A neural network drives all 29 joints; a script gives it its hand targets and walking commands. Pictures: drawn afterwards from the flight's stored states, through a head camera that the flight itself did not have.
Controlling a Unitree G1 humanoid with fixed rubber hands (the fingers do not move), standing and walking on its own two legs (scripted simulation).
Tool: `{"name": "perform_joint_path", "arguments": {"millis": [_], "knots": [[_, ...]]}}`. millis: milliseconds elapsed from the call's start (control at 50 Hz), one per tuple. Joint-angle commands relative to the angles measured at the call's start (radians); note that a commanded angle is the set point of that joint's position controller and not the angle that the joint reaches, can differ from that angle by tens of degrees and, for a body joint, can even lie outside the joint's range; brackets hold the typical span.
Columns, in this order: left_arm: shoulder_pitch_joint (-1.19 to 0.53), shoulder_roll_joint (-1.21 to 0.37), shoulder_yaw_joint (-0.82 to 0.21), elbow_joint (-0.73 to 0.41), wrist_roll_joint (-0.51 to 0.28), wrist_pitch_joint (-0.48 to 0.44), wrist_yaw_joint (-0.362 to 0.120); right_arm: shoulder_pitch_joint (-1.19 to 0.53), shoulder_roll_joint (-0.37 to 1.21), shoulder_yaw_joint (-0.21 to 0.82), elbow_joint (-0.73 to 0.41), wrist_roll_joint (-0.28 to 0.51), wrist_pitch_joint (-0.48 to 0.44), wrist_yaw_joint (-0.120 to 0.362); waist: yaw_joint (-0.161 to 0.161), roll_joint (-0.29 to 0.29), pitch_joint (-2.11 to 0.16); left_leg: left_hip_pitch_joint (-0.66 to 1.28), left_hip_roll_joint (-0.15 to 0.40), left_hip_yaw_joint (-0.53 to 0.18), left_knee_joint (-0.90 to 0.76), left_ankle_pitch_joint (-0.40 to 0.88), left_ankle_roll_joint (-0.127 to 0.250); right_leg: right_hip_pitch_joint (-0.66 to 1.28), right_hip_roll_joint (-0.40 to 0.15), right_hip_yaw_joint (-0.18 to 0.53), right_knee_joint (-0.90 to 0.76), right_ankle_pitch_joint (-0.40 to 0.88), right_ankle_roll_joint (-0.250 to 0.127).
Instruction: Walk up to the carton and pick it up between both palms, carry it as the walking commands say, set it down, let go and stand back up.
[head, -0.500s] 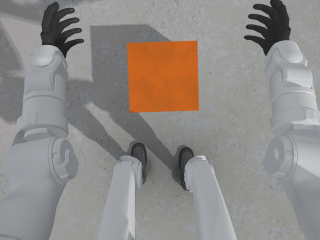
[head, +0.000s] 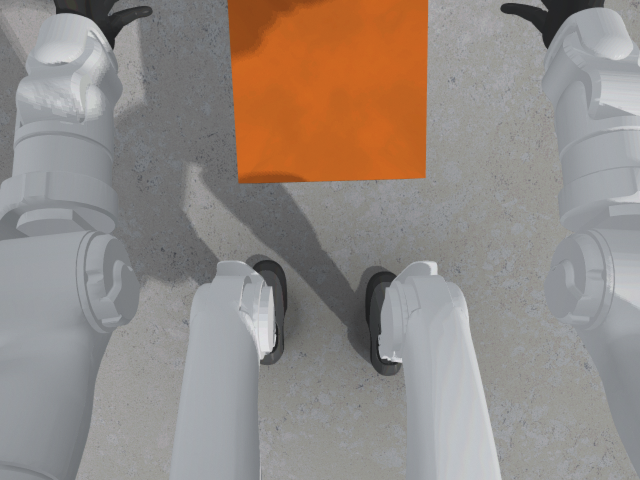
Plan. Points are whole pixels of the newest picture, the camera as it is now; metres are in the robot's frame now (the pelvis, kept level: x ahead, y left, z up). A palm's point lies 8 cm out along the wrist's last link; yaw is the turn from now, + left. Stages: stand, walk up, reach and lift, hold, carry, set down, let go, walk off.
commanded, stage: reach and lift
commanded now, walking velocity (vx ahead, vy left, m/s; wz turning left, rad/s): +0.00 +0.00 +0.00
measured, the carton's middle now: (328, 97) +0.54 +0.00 -0.39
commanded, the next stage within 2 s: none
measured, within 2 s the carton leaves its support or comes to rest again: neither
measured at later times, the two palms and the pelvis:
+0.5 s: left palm (162, 77) +0.54 +0.22 -0.27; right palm (493, 72) +0.54 -0.21 -0.27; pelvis -0.01 +0.00 -0.10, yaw +0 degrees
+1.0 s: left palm (177, 85) +0.54 +0.21 -0.31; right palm (478, 83) +0.54 -0.21 -0.31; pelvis -0.01 +0.00 -0.13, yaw -1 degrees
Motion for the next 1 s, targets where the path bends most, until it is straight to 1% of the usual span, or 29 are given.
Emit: {"name": "perform_joint_path", "arguments": {"millis": [0, 160, 300, 560, 580, 620, 640, 720, 840, 980], "knots": [[-0.257, 0.15, 0.002, -0.082, -0.012, -0.028, 0.008, -0.26, -0.149, -0.005, -0.084, 0.009, -0.029, -0.008, 0.011, -0.002, -1.124, 0.695, -0.026, 0.039, -0.037, 0.325, -0.017, 0.468, 0.01, -0.056, -0.107, 0.29, 0.033], [-0.299, 0.163, -0.033, -0.048, -0.044, -0.059, 0.03, -0.305, -0.167, 0.021, -0.048, 0.037, -0.062, -0.028, 0.011, -0.007, -1.07, 0.645, -0.015, 0.025, 0.079, 0.307, -0.014, 0.429, -0.006, -0.05, 0.012, 0.274, 0.032], [-0.334, 0.175, -0.069, 0.005, -0.079, -0.09, 0.046, -0.344, -0.174, 0.056, 0.006, 0.066, -0.091, -0.043, 0.013, -0.011, -0.999, 0.601, -0.005, 0.01, 0.174, 0.296, -0.012, 0.407, -0.017, -0.035, 0.101, 0.271, 0.032], [-0.402, 0.191, -0.125, 0.107, -0.133, -0.139, 0.057, -0.41, -0.176, 0.114, 0.098, 0.113, -0.131, -0.052, 0.009, 0.002, -0.869, 0.539, 0.01, -0.016, 0.323, 0.3, -0.017, 0.361, -0.033, -0.012, 0.234, 0.286, 0.032], [-0.411, 0.196, -0.123, 0.103, -0.138, -0.142, 0.058, -0.425, -0.176, 0.12, 0.094, 0.117, -0.133, -0.053, 0.017, -0.003, -0.87, 0.526, 0.009, -0.015, 0.328, 0.292, -0.018, 0.374, -0.035, -0.01, 0.24, 0.284, 0.032], [-0.438, 0.204, -0.127, 0.104, -0.144, -0.149, 0.06, -0.457, -0.187, 0.115, 0.091, 0.111, -0.137, -0.057, 0.005, -0.008, -0.832, 0.5, 0.01, -0.02, 0.341, 0.281, -0.017, 0.362, -0.035, -0.01, 0.255, 0.281, 0.03], [-0.444, 0.209, -0.125, 0.105, -0.146, -0.153, 0.061, -0.467, -0.19, 0.117, 0.09, 0.112, -0.14, -0.058, 0.006, -0.008, -0.819, 0.494, 0.009, -0.021, 0.351, 0.29, -0.017, 0.362, -0.035, -0.007, 0.264, 0.292, 0.029], [-0.447, 0.223, -0.124, 0.156, -0.148, -0.161, 0.061, -0.474, -0.188, 0.134, 0.131, 0.124, -0.144, -0.055, 0.021, -0.008, -0.748, 0.455, 0.015, -0.025, 0.385, 0.292, -0.018, 0.349, -0.034, 0.003, 0.293, 0.298, 0.031], [-0.435, 0.212, -0.146, 0.159, -0.162, -0.161, 0.06, -0.45, -0.184, 0.146, 0.138, 0.132, -0.144, -0.054, 0.017, 0.006, -0.779, 0.502, 0.016, -0.023, 0.395, 0.32, -0.019, 0.374, -0.031, 0.0, 0.303, 0.324, 0.031], [-0.458, 0.195, -0.163, 0.165, -0.176, -0.153, 0.06, -0.469, -0.174, 0.153, 0.149, 0.135, -0.138, -0.053, 0.012, 0.006, -0.752, 0.504, 0.014, -0.026, 0.38, 0.294, -0.018, 0.348, -0.032, -0.004, 0.294, 0.29, 0.026]]}}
